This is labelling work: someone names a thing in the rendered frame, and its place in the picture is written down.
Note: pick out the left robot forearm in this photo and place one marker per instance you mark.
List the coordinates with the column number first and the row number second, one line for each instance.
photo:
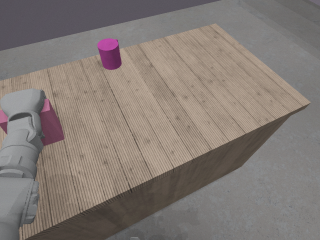
column 21, row 147

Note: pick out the robot left hand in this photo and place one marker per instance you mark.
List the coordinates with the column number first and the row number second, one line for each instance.
column 29, row 99

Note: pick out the left robot upper arm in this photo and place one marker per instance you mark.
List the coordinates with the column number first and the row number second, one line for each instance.
column 18, row 205

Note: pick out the table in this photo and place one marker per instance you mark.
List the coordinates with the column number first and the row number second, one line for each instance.
column 179, row 113

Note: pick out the sponge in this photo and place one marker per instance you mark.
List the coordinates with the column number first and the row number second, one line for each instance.
column 50, row 124

